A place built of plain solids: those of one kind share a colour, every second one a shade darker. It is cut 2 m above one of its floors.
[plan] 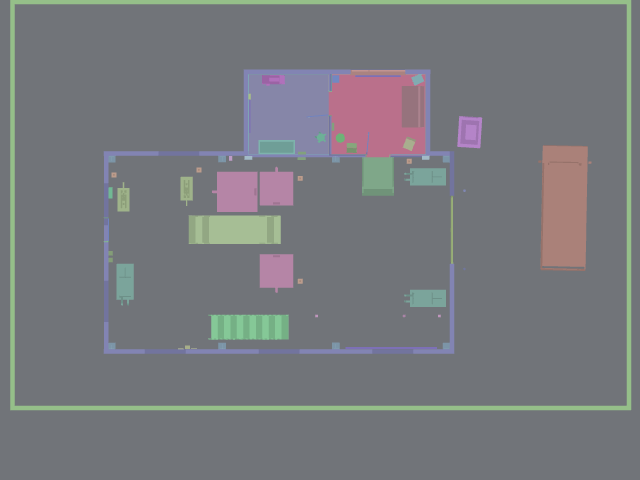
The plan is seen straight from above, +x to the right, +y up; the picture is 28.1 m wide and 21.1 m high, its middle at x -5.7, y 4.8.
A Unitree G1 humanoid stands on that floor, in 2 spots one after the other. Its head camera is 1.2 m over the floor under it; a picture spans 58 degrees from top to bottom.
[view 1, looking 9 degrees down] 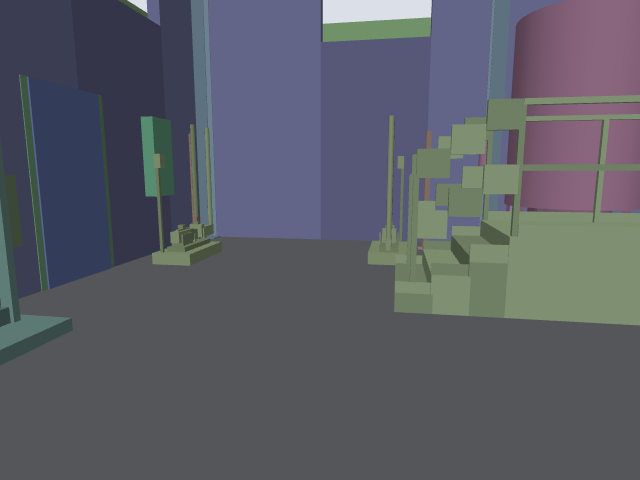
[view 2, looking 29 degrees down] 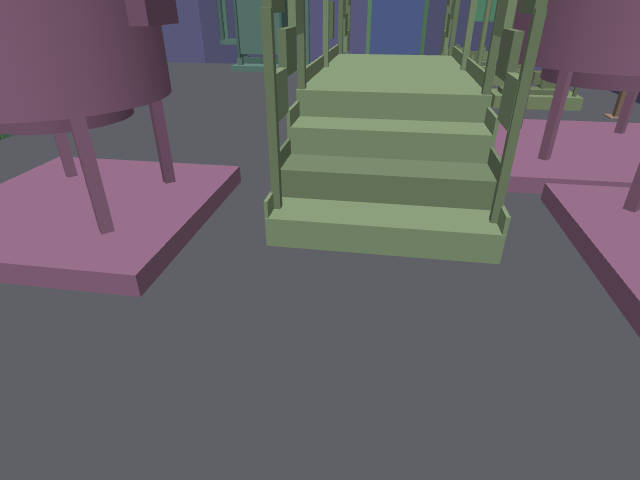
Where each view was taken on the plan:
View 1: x -11.48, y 0.97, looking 100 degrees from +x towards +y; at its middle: ground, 7.67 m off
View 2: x -5.40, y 5.25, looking -171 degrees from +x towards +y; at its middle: staging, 2.35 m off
